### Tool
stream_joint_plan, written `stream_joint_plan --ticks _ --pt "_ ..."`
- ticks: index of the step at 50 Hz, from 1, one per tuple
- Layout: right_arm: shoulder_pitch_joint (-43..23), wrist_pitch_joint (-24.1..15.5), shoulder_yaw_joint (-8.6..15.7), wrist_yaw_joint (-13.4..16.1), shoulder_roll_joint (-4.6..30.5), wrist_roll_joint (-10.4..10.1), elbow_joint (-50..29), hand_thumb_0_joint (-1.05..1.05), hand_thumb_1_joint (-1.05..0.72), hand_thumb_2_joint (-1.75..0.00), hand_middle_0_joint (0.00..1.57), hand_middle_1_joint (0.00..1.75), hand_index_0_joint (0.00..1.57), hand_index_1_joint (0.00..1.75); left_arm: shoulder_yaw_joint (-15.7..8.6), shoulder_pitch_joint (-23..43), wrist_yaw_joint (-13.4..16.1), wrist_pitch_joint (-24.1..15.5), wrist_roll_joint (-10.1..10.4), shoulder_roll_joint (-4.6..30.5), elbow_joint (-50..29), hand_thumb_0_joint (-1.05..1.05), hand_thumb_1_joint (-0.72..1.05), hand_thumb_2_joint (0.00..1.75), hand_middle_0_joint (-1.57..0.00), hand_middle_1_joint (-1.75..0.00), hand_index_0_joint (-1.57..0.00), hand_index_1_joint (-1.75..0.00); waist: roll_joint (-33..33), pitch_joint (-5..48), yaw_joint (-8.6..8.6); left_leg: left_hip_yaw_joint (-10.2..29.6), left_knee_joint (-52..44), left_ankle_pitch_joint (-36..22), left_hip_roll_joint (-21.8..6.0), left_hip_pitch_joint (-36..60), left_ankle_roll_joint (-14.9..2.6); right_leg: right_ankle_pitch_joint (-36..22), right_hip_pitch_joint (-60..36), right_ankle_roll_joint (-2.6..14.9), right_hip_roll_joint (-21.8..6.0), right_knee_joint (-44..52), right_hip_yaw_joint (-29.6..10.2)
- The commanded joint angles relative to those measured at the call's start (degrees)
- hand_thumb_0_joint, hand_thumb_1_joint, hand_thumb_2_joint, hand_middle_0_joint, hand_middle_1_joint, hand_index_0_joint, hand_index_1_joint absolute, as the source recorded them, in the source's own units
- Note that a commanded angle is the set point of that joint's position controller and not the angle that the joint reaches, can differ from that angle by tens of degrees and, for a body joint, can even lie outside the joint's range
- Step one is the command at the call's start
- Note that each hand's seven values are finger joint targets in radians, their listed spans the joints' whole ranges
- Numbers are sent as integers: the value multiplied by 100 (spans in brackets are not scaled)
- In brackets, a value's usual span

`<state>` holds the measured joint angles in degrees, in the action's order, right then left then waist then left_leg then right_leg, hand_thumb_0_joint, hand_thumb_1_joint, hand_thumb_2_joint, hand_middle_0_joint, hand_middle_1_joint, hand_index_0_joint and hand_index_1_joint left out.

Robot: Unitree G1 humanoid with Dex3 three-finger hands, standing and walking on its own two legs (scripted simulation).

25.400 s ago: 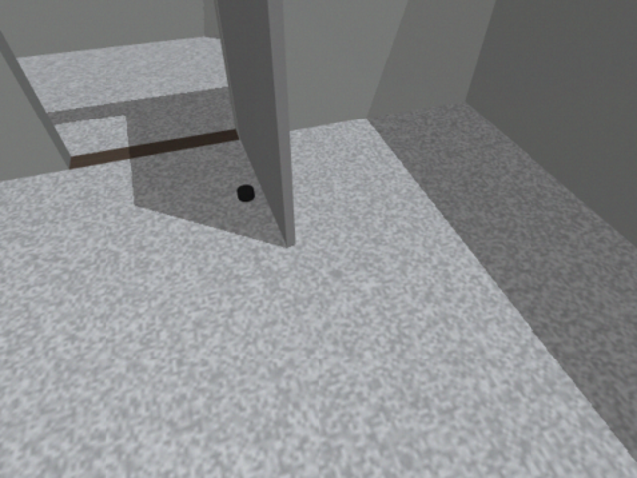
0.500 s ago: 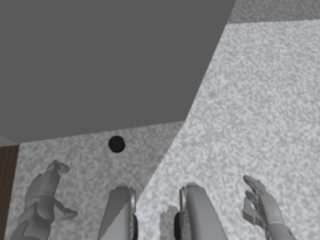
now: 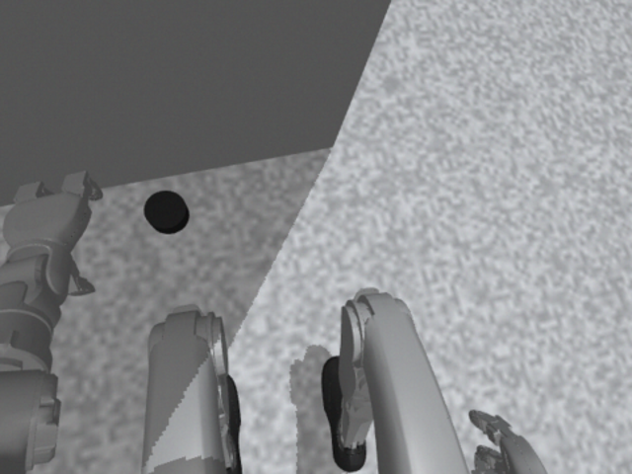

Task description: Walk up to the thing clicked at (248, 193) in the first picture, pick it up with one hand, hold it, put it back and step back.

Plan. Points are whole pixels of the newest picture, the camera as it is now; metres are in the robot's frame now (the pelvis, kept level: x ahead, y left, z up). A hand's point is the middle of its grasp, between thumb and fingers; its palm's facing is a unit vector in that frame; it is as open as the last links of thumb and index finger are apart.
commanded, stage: rise first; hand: left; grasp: from above
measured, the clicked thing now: (167, 212) +0.54 +0.23 -0.39
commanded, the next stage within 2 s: none
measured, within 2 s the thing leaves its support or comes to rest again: neither
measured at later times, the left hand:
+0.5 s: hand (105, 221) +0.47 +0.28 -0.23, palm faces -0.46 -0.03 -0.89, open 14.1 cm
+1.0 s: hand (117, 209) +0.50 +0.28 -0.26, palm faces -0.45 -0.04 -0.89, open 14.1 cm
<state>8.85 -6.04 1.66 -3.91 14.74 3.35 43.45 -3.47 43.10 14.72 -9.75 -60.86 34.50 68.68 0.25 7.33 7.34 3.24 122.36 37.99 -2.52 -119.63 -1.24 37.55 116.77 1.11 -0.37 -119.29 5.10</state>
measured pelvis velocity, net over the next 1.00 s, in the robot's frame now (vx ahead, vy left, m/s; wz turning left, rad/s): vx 0.01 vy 0.01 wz -0.08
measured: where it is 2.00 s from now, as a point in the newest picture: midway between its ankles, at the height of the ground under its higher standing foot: (286, 442)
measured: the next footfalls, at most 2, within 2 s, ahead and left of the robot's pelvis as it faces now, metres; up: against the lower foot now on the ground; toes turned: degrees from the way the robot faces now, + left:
none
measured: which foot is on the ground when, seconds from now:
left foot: down 0.00-1.00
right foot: down 0.00-1.00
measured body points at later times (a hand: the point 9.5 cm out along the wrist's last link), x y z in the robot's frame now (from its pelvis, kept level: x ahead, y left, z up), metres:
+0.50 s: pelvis +0.00 +0.00 -0.06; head +0.25 +0.06 +0.31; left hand +0.49 +0.28 -0.18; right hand +0.04 -0.27 -0.18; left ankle +0.09 +0.12 -0.38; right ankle +0.10 -0.11 -0.38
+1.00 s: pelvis +0.01 +0.01 -0.08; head +0.27 +0.07 +0.28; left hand +0.52 +0.28 -0.21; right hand +0.02 -0.27 -0.17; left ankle +0.09 +0.12 -0.38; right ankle +0.10 -0.11 -0.38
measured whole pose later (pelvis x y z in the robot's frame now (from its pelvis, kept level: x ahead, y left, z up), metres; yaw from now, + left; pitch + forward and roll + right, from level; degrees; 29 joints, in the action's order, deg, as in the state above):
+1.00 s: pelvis +0.01 +0.01 -0.08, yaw -5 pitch +35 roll -9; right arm 9.8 -3.2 -5.5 -8.0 16.0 8.7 41.4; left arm -5.4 59.2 21.2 -10.9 -72.7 46.7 82.8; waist -2.1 -0.2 15.8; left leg 6.6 138.0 40.7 -3.1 -133.1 -2.2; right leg 38.8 128.5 0.3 0.4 -132.0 7.9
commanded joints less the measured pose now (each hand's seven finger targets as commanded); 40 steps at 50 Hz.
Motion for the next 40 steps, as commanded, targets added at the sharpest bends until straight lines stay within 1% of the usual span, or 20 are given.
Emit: stream_joint_plan --ticks 1,3,5,7,8,10,15,17,22,25,26,27,28,29,30,33,34,37,39,40 --pt "973 24 381 15 1214 50 -189 0 -90 -90 20 30 20 30 -268 1806 405 -135 -349 1578 -469 0 -54 102 -7 -103 -7 -102 982 3533 74 -60 -1239 -605 232 2580 -31 -618 -1365 144 209 1134 94" --pt "957 77 359 -19 1275 90 -216 0 -90 -90 20 30 20 30 -235 1986 487 -176 -553 1616 -327 0 -55 103 -7 -101 -7 -101 1176 3542 138 13 -1166 -617 209 2667 -2 -625 -1096 154 189 952 148" --pt "986 129 344 -49 1343 133 -161 0 -90 -90 20 30 20 30 -340 2356 594 -235 -728 1881 -372 0 -55 103 -6 -101 -7 -101 1465 3579 157 114 -1162 -582 183 2718 43 -584 -825 173 173 727 206" --pt "1027 173 301 -76 1345 186 -126 0 -91 -90 20 30 20 30 -235 2517 662 -248 -871 1790 -191 0 -56 103 -7 -100 -7 -100 1505 3547 281 154 -1053 -666 167 2767 52 -659 -660 166 155 632 237" --pt "1033 184 279 -92 1338 214 -126 0 -91 -90 20 30 20 30 -162 2564 684 -249 -914 1675 -3 0 -55 103 -7 -100 -7 -100 1518 3512 347 127 -976 -672 179 2682 36 -692 -640 155 151 616 223" --pt "1069 199 275 -103 1369 256 -77 0 -90 -90 20 30 20 30 -237 2846 760 -299 -994 1907 -95 0 -55 102 -7 -100 -7 -100 1563 3548 355 113 -866 -607 176 2572 15 -668 -581 150 149 544 229" --pt "1146 255 186 -143 1394 359 -43 0 -91 -90 20 30 20 30 -189 2893 834 -309 -1210 1924 405 0 -55 102 -7 -101 -7 -100 1582 3520 451 114 -643 -620 193 2470 5 -689 -455 137 144 406 270" --pt "1218 261 146 -170 1428 408 -22 0 -91 -90 20 30 20 30 -248 3100 869 -322 -1189 2041 316 0 -55 101 -6 -102 -7 -101 1552 3521 540 151 -582 -727 189 2420 3 -798 -469 131 141 332 299" --pt "1208 246 2 -196 1413 459 -77 0 -91 -90 20 30 20 30 -285 3174 934 -228 -1117 2190 806 0 -56 101 -6 -104 -7 -103 1426 3490 599 -29 -267 -796 207 1978 -87 -980 -781 85 202 377 253" --pt "1308 245 -65 -223 1401 495 -16 0 -91 -90 20 30 20 30 -369 3335 960 -241 -1133 2429 633 0 -56 102 -6 -103 -7 -103 1356 3593 622 -53 -80 -975 182 1850 -110 -1190 -1002 61 227 306 263" --pt "1318 240 -83 -224 1435 515 -30 0 -91 -90 20 30 20 30 -315 3333 954 -230 -1136 2326 768 0 -55 101 -6 -104 -7 -103 1386 3597 694 -72 -27 -947 180 1784 -119 -1184 -991 47 238 307 262" --pt "1347 238 -86 -232 1433 518 -23 0 -91 -90 20 30 20 30 -391 3558 968 -268 -1107 2500 574 0 -55 100 -6 -104 -7 -103 1412 3600 716 -74 -4 -895 173 1651 -128 -1171 -1036 43 250 291 270" --pt "1384 235 -108 -244 1432 527 -34 0 -91 -90 20 30 20 30 -421 3354 962 -250 -1131 2537 708 0 -56 101 -6 -104 -7 -103 1392 3534 695 -45 1 -955 164 1710 -119 -1204 -1059 46 240 264 294" --pt "1326 245 -146 -239 1402 524 -45 0 -91 -90 20 30 20 30 -313 3146 950 -223 -1144 2370 927 0 -56 101 -6 -104 -6 -103 1395 3528 653 -56 12 -938 170 1705 -110 -1178 -1041 56 262 271 284" --pt "1364 241 -149 -259 1434 545 -35 0 -91 -90 20 30 20 30 -337 3308 942 -237 -1134 2434 808 0 -56 101 -6 -104 -7 -103 1431 3516 745 -35 47 -963 157 1639 -115 -1226 -1048 48 268 217 320" --pt "1309 245 -182 -269 1456 533 -108 0 -91 -90 20 30 20 30 -364 3267 947 -173 -1103 2513 852 0 -55 100 -6 -105 -7 -103 1621 3478 693 -13 33 -979 140 1695 -96 -1227 -975 74 282 150 335" --pt "1321 254 -180 -265 1498 549 -80 0 -91 -90 20 30 20 30 -356 3441 936 -184 -1077 2542 730 0 -55 100 -6 -105 -7 -103 1594 3502 758 13 58 -943 125 1664 -106 -1233 -939 73 300 125 363" --pt "1410 281 -191 -269 1508 542 -75 0 -91 -90 20 30 20 30 -401 3411 913 -188 -1106 2650 588 0 -57 101 -6 -104 -7 -103 1705 3584 750 28 107 -1135 119 1766 -81 -1408 -1010 82 326 76 391" --pt "1371 280 -221 -290 1510 524 -135 0 -91 -90 20 30 20 30 -339 3184 919 -131 -1073 2511 889 0 -55 100 -5 -105 -7 -103 1593 3413 762 35 111 -1087 122 1626 -87 -1361 -1003 79 331 61 396" --pt "1418 274 -213 -300 1529 530 -124 0 -91 -90 20 30 20 30 -359 3339 916 -128 -1061 2560 674 0 -55 100 -6 -105 -7 -104 1635 3369 817 47 131 -1072 109 1643 -95 -1383 -951 74 323 69 409"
